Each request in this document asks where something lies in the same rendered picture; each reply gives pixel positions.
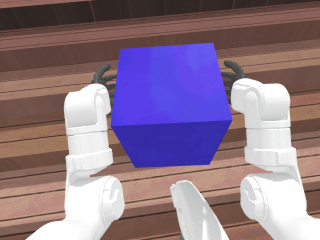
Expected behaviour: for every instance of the carton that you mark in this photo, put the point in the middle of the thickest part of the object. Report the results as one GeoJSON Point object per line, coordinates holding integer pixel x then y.
{"type": "Point", "coordinates": [170, 106]}

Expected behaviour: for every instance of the left robot hand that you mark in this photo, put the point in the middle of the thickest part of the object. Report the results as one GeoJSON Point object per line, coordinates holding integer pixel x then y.
{"type": "Point", "coordinates": [98, 79]}

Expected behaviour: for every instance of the right robot thigh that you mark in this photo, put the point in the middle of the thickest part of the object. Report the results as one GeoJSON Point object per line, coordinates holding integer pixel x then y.
{"type": "Point", "coordinates": [200, 221]}

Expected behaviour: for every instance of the right robot upper arm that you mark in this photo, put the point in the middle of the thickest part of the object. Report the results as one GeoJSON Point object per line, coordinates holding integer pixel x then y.
{"type": "Point", "coordinates": [277, 202]}

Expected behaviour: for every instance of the left robot forearm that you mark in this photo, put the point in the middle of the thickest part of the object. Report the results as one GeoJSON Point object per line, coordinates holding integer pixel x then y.
{"type": "Point", "coordinates": [85, 118]}

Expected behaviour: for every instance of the right robot forearm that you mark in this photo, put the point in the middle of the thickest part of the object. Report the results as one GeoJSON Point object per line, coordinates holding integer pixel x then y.
{"type": "Point", "coordinates": [266, 109]}

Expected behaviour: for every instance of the right robot hand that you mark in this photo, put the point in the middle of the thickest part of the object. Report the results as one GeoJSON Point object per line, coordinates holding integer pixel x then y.
{"type": "Point", "coordinates": [234, 77]}

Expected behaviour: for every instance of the left robot upper arm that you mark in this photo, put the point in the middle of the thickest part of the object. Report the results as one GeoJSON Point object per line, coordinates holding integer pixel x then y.
{"type": "Point", "coordinates": [91, 205]}

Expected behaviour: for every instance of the robot right shin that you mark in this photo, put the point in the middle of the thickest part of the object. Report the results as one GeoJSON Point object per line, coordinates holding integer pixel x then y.
{"type": "Point", "coordinates": [182, 223]}

